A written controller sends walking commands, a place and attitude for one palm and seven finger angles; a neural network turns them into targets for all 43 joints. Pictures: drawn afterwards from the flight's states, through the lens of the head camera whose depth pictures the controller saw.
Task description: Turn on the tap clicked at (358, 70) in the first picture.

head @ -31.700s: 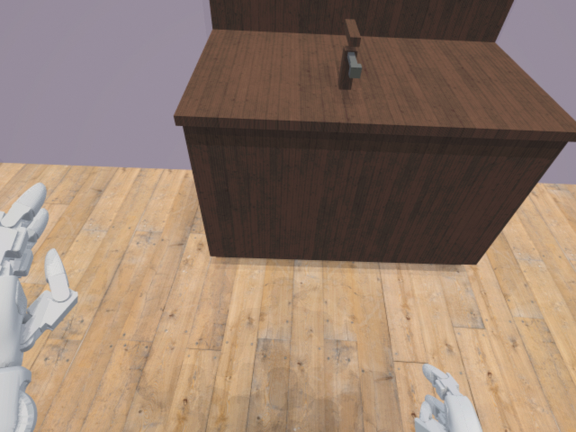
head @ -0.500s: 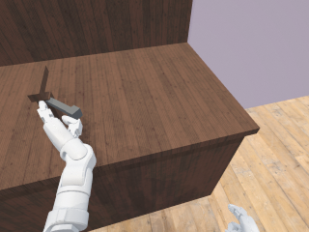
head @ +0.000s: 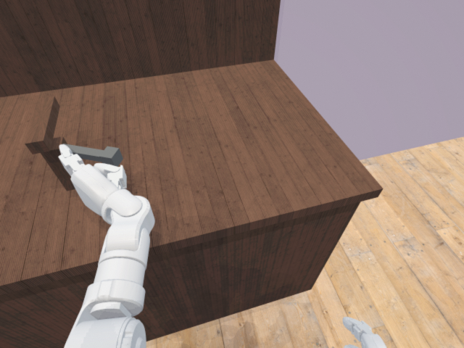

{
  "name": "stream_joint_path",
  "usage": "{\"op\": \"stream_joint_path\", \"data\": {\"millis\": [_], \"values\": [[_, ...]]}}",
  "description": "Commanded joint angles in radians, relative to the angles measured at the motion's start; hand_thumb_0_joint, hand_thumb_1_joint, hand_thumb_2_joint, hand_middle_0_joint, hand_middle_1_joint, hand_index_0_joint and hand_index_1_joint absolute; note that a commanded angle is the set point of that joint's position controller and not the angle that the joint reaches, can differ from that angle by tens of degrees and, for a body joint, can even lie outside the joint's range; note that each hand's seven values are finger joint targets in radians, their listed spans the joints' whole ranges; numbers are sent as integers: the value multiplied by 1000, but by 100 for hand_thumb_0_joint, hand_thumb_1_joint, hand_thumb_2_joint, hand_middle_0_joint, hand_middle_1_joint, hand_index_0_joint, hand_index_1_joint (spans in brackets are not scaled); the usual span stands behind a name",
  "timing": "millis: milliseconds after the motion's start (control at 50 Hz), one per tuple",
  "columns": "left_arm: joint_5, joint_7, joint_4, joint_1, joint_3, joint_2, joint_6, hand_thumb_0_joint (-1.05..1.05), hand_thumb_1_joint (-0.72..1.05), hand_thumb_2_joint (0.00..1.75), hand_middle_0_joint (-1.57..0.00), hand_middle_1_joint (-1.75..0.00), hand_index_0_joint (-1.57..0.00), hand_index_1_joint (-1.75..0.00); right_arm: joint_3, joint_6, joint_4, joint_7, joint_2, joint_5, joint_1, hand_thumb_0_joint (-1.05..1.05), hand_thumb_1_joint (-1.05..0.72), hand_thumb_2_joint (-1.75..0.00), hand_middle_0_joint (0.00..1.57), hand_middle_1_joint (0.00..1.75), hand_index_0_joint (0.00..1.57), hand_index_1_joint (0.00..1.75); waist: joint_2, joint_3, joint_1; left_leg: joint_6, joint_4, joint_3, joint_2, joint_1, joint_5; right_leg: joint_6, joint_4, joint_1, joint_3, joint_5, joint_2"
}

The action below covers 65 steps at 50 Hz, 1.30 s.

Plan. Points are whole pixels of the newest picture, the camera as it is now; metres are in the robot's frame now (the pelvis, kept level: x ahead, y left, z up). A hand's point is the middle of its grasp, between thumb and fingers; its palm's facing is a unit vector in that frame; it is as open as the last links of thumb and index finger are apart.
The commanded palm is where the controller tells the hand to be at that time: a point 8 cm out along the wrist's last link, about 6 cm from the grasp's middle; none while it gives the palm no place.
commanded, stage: push the lever round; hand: left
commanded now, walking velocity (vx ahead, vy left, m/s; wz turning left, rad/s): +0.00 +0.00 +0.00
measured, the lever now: (111, 157) +0.42 +0.25 +0.11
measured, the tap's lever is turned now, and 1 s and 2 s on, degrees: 61 79 80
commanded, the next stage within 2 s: lift the hand up off the lever in 0.64 s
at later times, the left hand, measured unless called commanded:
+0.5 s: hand (124, 164) +0.41 +0.22 +0.11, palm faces +0.83 -0.56 -0.07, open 7.8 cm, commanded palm +0.36 +0.23 +0.11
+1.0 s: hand (128, 155) +0.43 +0.22 +0.11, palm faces +0.82 -0.57 -0.06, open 7.8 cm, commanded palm +0.37 +0.22 +0.12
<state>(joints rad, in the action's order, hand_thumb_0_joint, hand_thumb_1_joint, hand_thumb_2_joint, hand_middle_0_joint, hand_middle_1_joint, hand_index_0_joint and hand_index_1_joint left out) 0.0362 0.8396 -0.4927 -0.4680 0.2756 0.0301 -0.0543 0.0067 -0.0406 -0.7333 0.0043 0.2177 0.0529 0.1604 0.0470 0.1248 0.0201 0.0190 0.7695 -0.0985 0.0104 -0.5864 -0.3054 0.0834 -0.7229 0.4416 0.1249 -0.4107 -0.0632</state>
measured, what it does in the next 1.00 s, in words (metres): stands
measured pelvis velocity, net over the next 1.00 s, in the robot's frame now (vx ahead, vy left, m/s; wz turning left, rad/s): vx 0.01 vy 0.00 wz -0.02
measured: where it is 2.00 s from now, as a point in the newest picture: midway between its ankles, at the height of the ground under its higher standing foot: outside the picture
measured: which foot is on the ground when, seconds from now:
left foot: down 0.00-1.00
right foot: down 0.00-1.00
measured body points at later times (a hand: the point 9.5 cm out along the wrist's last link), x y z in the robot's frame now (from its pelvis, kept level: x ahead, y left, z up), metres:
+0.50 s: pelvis +0.00 +0.00 +0.00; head +0.02 -0.01 +0.45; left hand +0.36 +0.25 +0.11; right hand +0.14 -0.25 -0.12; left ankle +0.05 +0.13 -0.71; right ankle -0.02 -0.07 -0.71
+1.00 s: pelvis +0.01 +0.00 +0.00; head +0.02 +0.00 +0.45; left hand +0.38 +0.24 +0.12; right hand +0.11 -0.24 -0.13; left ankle +0.05 +0.13 -0.71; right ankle -0.02 -0.07 -0.71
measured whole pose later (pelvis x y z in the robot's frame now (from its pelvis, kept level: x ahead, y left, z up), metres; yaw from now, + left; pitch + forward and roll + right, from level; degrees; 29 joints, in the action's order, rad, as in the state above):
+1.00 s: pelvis +0.01 +0.00 +0.00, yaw -1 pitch +9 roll -2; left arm 0.07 0.87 -0.61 -0.60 0.35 0.05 -0.04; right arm 0.02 -0.04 -0.75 0.04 0.22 0.07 0.23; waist 0.05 0.15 0.05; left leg 0.01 0.78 -0.08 0.01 -0.62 -0.32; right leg 0.08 -0.73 0.48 0.11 -0.42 -0.07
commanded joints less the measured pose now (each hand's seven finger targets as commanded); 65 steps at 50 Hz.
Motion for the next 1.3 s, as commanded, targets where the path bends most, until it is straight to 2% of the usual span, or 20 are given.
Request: {"op": "stream_joint_path", "data": {"millis": [0, 160, 180, 260, 280, 340, 380, 420, 480, 580, 720, 780, 860, 880, 940, 980, 1020, 1080, 1140, 1280], "values": [[47, 14, 193, -403, -14, 135, 52, 0, 90, 90, -15, -15, -15, -15, 44, 41, 134, 0, 112, 3, -93, 0, -90, -90, 20, 30, 20, 30, -39, 280, 3, -45, -37, 24, 16, 187, 206, -53, 128, -49, -77, 341, 66], [57, 15, 186, -421, -5, 147, 50, 0, 90, 90, -15, -15, -15, -15, 47, 34, 138, 4, 112, 3, -79, 0, -90, -90, 20, 30, 20, 30, -66, 272, 13, -48, -28, 36, 12, 171, 208, -66, 131, -60, -86, 398, 75], [62, 17, 171, -420, 35, 185, 49, 0, 90, 90, -15, -15, -15, -15, 51, 31, 126, 0, 117, 3, -72, 0, -90, -90, 20, 30, 20, 30, -62, 267, 6, -48, -34, 30, 13, 174, 211, -60, 133, -58, -83, 383, 69], [60, 10, 179, -461, -4, 156, 61, 0, 90, 90, -15, -15, -15, -15, 46, 36, 131, 0, 111, 2, -72, 0, -90, -90, 20, 30, 20, 30, -49, 264, 21, -51, -27, 36, 13, 172, 197, -68, 135, -47, -92, 390, 75], [66, 11, 160, -453, 34, 193, 59, 0, 90, 90, -15, -15, -15, -15, 52, 34, 119, -2, 116, 2, -67, 0, -90, -90, 20, 30, 20, 30, -47, 257, 14, -49, -34, 28, 12, 171, 194, -59, 135, -41, -84, 356, 67], [65, 10, 143, -506, -12, 151, 67, 0, 90, 90, -15, -15, -15, -15, 47, 42, 122, -1, 110, 3, -70, 0, -90, -90, 20, 30, 20, 30, -36, 253, 31, -52, -30, 33, 14, 171, 164, -62, 140, -13, -89, 315, 67], [69, 14, 130, -517, 36, 202, 72, 0, 90, 90, -15, -15, -15, -15, 52, 40, 111, -4, 116, 1, -61, 0, -90, -90, 20, 30, 20, 30, -25, 265, 23, -50, -34, 27, 13, 170, 167, -56, 137, -18, -88, 306, 64], [64, 14, 123, -526, 9, 168, 77, 0, 90, 90, -15, -15, -15, -15, 49, 42, 119, -1, 112, 4, -56, 0, -90, -90, 20, 30, 20, 30, -49, 292, 30, -51, -27, 32, 16, 173, 180, -63, 129, -30, -88, 343, 68], [68, 15, 62, -503, 58, 210, 69, 0, 90, 90, -15, -15, -15, -15, 53, 36, 108, -3, 120, 6, -41, 0, -90, -90, 20, 30, 20, 30, -58, 281, 23, -50, -30, 29, 17, 152, 177, -63, 126, -28, -84, 340, 65], [79, 19, 59, -553, 31, 182, 76, 0, 90, 90, -15, -15, -15, -15, 55, 37, 105, 6, 119, 7, -34, 0, -90, -90, 20, 30, 20, 30, -10, 293, 31, -47, -26, 25, 13, 184, 197, -53, 117, 3, -76, 323, 56], [84, 30, 24, -617, 22, 168, 88, 0, 90, 90, -15, -15, -15, -15, 56, 40, 102, 17, 118, 11, -16, 0, -90, -90, 20, 30, 20, 30, -39, 292, 48, -50, -20, 25, 11, 171, 185, -56, 111, 26, -72, 302, 52], [88, 34, 27, -585, 77, 223, 88, 0, 90, 90, -15, -15, -15, -15, 62, 39, 101, 16, 125, 13, -8, 0, -90, -90, 20, 30, 20, 30, -27, 315, 29, -48, -26, 27, 12, 172, 194, -53, 112, 1, -73, 307, 49], [86, 31, 77, -601, 8, 154, 83, 0, 90, 90, -15, -15, -15, -15, 58, 43, 112, 25, 116, 14, -7, 0, -90, -90, 20, 30, 20, 30, -5, 332, 39, -46, -24, 30, 9, 213, 236, -51, 108, -4, -65, 337, 45], [91, 34, 72, -587, 47, 190, 78, 0, 90, 90, -15, -15, -15, -15, 62, 42, 105, 23, 123, 14, -4, 0, -90, -90, 20, 30, 20, 30, 4, 327, 27, -42, -30, 22, 7, 217, 241, -46, 106, 0, -61, 329, 42], [78, 33, 118, -565, 12, 152, 73, 0, 90, 90, -15, -15, -15, -15, 60, 48, 121, 28, 118, 13, -11, 0, -90, -90, 20, 30, 20, 30, -27, 333, 27, -45, -32, 30, 7, 224, 256, -50, 113, -28, -61, 355, 41], [77, 32, 116, -514, 43, 177, 60, 0, 90, 90, -15, -15, -15, -15, 62, 44, 118, 26, 123, 12, -15, 0, -90, -90, 20, 30, 20, 30, -33, 316, 11, -43, -42, 27, 7, 215, 255, -48, 117, -41, -58, 357, 41], [69, 29, 124, -546, 21, 160, 50, 0, 90, 90, -15, -15, -15, -15, 57, 45, 123, 25, 120, 10, -20, 0, -90, -90, 20, 30, 20, 30, -59, 294, 24, -47, -46, 34, 9, 205, 243, -54, 128, -48, -62, 367, 47], [67, 29, 112, -506, 86, 230, 26, 0, 90, 90, -15, -15, -15, -15, 57, 37, 120, 14, 124, 6, -35, 0, -90, -90, 20, 30, 20, 30, -59, 275, 8, -48, -64, 38, 11, 187, 216, -54, 146, -70, -69, 346, 51], [78, 25, 177, -567, -7, 145, 23, 0, 90, 90, -15, -15, -15, -15, 51, 47, 126, 20, 110, 7, -45, 0, -90, -90, 20, 30, 20, 30, -4, 274, 22, -45, -65, 39, 7, 235, 240, -48, 145, -44, -63, 342, 48], [66, 15, 170, -517, -3, 147, -1, 0, 90, 90, -15, -15, -15, -15, 53, 50, 119, 14, 115, 4, -58, 0, -90, -90, 20, 30, 20, 30, -27, 275, 14, -41, -77, 32, 10, 252, 243, -48, 154, -60, -61, 344, 48]]}}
